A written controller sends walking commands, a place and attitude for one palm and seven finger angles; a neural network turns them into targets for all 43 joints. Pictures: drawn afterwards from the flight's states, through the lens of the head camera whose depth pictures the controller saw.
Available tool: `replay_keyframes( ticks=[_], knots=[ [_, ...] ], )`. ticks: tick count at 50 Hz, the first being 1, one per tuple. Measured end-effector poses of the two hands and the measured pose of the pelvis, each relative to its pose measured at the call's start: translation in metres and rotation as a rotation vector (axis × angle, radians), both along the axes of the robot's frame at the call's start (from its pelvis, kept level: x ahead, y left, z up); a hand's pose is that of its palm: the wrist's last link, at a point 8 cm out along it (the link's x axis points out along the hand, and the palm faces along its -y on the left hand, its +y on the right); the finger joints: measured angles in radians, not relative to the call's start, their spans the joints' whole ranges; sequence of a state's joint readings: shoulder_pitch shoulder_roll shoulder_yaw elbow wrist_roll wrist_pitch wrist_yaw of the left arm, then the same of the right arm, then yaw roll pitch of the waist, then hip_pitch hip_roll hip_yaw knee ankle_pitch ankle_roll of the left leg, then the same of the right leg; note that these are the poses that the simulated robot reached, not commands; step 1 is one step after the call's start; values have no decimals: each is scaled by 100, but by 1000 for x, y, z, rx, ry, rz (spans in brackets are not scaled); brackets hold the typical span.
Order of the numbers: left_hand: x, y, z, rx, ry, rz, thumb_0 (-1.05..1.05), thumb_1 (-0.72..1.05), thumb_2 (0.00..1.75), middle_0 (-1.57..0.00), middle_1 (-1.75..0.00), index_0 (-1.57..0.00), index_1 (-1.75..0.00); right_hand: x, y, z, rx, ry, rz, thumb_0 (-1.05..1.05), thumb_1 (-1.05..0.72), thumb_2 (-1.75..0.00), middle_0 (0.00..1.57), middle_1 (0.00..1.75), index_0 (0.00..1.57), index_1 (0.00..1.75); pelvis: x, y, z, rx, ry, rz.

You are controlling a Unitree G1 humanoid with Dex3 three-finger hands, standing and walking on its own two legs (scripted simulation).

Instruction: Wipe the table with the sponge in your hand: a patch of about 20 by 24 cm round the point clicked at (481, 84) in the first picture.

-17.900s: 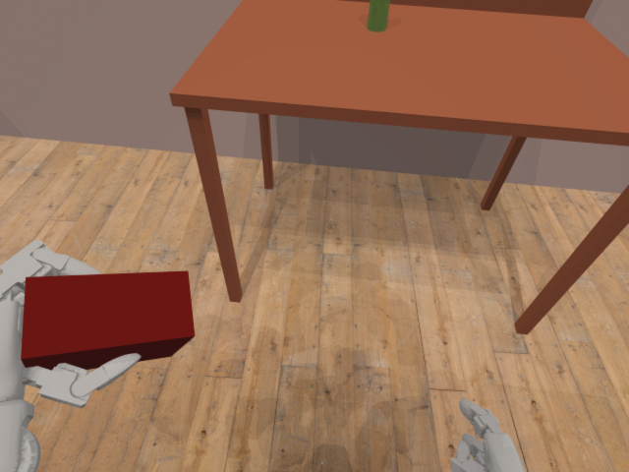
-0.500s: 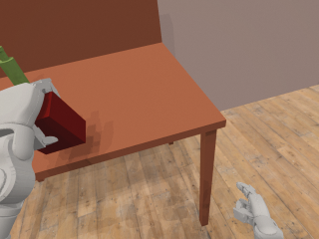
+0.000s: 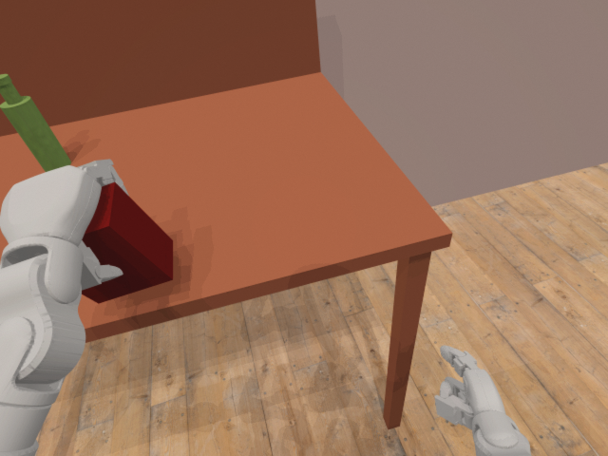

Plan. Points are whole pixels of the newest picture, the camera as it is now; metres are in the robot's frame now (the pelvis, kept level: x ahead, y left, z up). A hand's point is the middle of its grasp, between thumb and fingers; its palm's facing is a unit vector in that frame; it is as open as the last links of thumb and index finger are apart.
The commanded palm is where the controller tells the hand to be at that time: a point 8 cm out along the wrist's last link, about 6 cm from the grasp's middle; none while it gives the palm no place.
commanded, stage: move the sponge above the wiping area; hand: left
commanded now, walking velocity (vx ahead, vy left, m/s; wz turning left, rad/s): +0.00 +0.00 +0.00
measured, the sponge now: (117, 256) +0.27 +0.29 +0.17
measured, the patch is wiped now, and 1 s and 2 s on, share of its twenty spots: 0.00 0.00 0.00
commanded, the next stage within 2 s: none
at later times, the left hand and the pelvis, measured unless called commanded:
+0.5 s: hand (93, 230) +0.27 +0.31 +0.20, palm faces +0.17 -0.04 -0.98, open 10.2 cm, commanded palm +0.22 +0.31 +0.29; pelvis +0.01 +0.01 +0.00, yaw +0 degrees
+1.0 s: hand (93, 227) +0.28 +0.33 +0.19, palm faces +0.07 +0.03 -1.00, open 10.1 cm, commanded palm +0.25 +0.33 +0.27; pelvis +0.02 +0.00 +0.00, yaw +1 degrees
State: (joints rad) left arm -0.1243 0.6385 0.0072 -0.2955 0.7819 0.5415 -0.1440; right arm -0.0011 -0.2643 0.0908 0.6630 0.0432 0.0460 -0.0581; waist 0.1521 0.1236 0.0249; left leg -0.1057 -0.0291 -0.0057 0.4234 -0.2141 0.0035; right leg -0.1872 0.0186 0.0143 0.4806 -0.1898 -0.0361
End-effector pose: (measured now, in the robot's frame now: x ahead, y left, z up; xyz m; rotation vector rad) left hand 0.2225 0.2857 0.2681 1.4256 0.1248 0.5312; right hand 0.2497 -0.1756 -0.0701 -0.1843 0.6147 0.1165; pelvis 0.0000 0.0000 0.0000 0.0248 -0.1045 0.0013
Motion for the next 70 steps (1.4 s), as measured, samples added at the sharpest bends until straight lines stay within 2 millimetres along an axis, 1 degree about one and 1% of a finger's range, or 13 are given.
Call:
replay_keyframes(
  ticks=[3,6,14,19,25,29,38,45,50,55,59,62,70],
  knots=[
    [2,-1,-6,-3,25,-13,-1,-51,103,-73,-132,-74,-133,3,5,0,-6,3,9,1,-90,-90,20,30,20,30,2,4,0,-1,3,-2],
    [4,-1,-7,1,33,-27,-1,-51,103,-73,-132,-74,-133,6,8,1,-14,9,14,1,-90,-90,20,30,20,30,5,6,1,-3,3,-2],
    [9,6,5,23,0,-13,-1,-51,103,-73,-132,-74,-133,14,16,4,-7,13,26,1,-90,-90,20,30,20,30,10,11,2,-5,9,-2],
    [16,14,-3,11,41,23,0,-51,103,-73,-132,-74,-133,16,17,3,-5,21,27,1,-90,-90,20,30,20,30,11,11,3,-6,19,0],
    [22,20,-15,5,106,44,-1,-51,103,-73,-132,-74,-133,14,11,-1,-26,40,23,1,-90,-90,20,30,20,30,14,10,3,-7,25,3],
    [23,20,-15,26,123,41,-1,-51,103,-73,-132,-74,-133,14,5,-3,-40,47,14,1,-90,-90,20,30,20,30,16,9,2,-8,26,4],
    [31,33,-15,42,176,84,0,-51,103,-73,-132,-74,-133,12,-7,-7,-54,56,-5,1,-90,-90,20,30,20,30,17,4,2,-9,35,14],
    [38,31,-22,54,224,44,0,-51,103,-72,-132,-74,-133,7,-14,-10,-63,57,-20,1,-90,-90,20,30,20,30,18,1,2,-10,40,20],
    [39,30,-21,76,208,12,0,-51,103,-72,-132,-74,-133,3,-18,-12,-69,64,-30,1,-90,-90,20,30,20,30,19,0,1,-10,39,19],
    [41,39,-20,80,195,43,0,-51,103,-72,-132,-74,-133,-2,-21,-16,-75,83,-33,1,-90,-90,20,30,20,30,19,-2,1,-11,40,23],
    [44,48,-22,71,215,84,0,-51,103,-72,-132,-74,-133,-5,-24,-19,-80,94,-38,1,-90,-90,20,30,20,30,18,-2,1,-12,44,27],
    [46,52,-24,72,239,90,0,-51,103,-72,-132,-74,-133,-6,-26,-19,-82,95,-47,1,-90,-90,20,30,21,30,18,-2,1,-13,47,27],
    [51,47,-28,86,249,14,0,-51,103,-72,-132,-74,-134,-7,-28,-17,-93,85,-63,1,-90,-90,20,30,20,30,21,1,1,-14,48,29]
  ],
)
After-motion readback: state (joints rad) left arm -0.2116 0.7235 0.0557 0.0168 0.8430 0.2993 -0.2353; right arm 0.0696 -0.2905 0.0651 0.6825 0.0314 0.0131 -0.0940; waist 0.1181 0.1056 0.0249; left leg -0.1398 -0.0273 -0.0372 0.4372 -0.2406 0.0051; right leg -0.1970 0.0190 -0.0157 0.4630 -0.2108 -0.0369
